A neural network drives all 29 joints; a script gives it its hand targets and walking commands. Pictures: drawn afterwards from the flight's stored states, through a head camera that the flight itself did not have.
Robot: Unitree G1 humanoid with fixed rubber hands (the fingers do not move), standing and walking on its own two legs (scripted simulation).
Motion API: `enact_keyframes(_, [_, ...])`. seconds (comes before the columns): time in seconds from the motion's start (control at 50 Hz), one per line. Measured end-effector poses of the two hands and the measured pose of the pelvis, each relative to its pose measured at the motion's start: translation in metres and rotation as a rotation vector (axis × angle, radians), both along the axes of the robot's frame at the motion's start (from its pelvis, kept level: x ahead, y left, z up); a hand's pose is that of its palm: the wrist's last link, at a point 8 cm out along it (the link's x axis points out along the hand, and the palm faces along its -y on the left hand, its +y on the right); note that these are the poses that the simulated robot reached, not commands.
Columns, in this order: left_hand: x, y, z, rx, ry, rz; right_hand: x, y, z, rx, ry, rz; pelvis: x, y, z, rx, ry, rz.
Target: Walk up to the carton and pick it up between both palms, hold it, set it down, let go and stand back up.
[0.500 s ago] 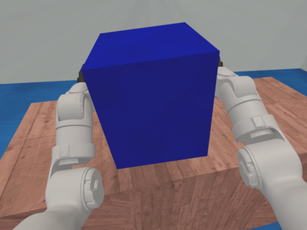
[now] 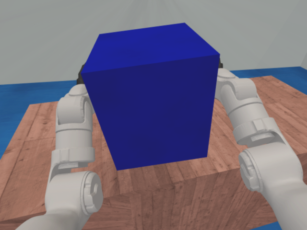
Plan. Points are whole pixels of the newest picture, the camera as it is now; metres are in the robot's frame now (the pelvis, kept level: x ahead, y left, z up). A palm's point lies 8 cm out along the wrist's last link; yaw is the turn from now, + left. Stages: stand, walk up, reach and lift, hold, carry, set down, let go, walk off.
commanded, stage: hold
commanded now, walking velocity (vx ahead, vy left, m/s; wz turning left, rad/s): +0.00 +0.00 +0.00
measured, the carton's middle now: (151, 94) +0.37 -0.01 +0.24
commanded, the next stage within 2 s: none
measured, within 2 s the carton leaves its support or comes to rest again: neither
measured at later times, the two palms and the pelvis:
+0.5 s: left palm (83, 91) +0.36 +0.16 +0.26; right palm (213, 73) +0.37 -0.16 +0.29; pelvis +0.00 +0.00 +0.00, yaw +0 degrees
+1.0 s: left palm (85, 91) +0.36 +0.15 +0.26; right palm (215, 76) +0.37 -0.16 +0.28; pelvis -0.01 +0.00 +0.00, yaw +0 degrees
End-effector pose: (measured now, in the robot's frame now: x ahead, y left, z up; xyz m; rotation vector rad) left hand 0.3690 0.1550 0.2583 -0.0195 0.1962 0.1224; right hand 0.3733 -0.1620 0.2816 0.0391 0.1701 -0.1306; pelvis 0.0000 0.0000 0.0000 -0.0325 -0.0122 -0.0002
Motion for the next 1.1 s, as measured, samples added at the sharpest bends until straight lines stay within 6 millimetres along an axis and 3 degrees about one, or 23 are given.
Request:
enact_keyframes(0.4, [-0.006,0.007,0.002,-0.034,0.0,0.011,-0.002,0.008,0.009,-0.02,0.002,0.011,0.0,-0.003,0.0,0.001,-0.014,0.001])
enact_keyframes(0.86, [-0.007,-0.001,0.009,-0.013,0.0,0.0,-0.007,-0.001,0.01,0.0,0.005,-0.001,-0.004,-0.002,0.0,0.002,-0.005,-0.009])
enact_keyframes(1.1, [-0.004,-0.002,0.0,0.008,0.018,-0.013,-0.004,-0.002,-0.002,-0.013,0.034,0.01,-0.008,-0.003,-0.001,-0.001,-0.001,-0.002])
